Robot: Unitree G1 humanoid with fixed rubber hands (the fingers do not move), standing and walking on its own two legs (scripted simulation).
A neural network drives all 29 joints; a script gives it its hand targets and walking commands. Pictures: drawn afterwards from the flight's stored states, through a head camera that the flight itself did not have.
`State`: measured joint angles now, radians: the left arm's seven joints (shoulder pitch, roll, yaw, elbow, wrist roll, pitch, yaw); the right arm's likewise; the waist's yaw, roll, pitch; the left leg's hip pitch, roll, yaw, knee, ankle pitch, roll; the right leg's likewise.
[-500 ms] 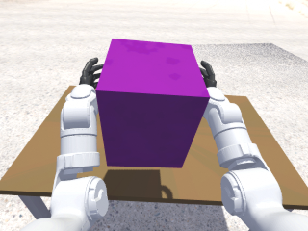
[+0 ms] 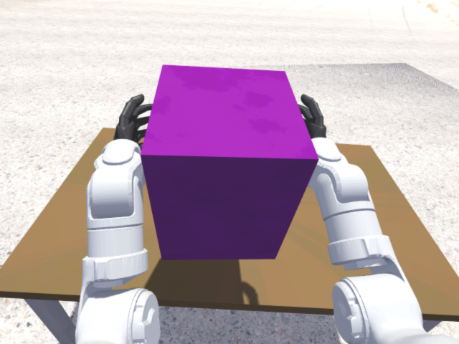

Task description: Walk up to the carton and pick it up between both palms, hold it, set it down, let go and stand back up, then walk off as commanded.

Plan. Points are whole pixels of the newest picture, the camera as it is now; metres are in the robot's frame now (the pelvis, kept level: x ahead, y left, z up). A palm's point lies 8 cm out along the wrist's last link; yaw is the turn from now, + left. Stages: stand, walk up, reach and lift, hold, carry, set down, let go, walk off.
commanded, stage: hold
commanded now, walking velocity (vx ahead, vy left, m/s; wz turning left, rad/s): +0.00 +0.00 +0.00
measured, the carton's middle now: (222, 167) +0.35 +0.02 +0.18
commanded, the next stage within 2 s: none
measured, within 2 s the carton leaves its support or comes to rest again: neither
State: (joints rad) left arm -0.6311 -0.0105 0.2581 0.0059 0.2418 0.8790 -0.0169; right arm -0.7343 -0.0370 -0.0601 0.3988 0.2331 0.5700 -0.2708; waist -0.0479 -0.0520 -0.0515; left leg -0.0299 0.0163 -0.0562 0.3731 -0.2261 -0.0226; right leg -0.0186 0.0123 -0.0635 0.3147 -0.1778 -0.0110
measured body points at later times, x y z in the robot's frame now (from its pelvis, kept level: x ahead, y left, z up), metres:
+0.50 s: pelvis -0.02 +0.00 +0.00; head -0.10 +0.03 +0.44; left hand +0.35 +0.17 +0.24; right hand +0.37 -0.13 +0.24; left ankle -0.01 +0.13 -0.75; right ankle +0.00 -0.11 -0.75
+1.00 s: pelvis +0.00 +0.00 +0.00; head -0.06 +0.03 +0.44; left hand +0.36 +0.17 +0.24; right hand +0.38 -0.12 +0.24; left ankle +0.00 +0.13 -0.75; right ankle +0.00 -0.11 -0.75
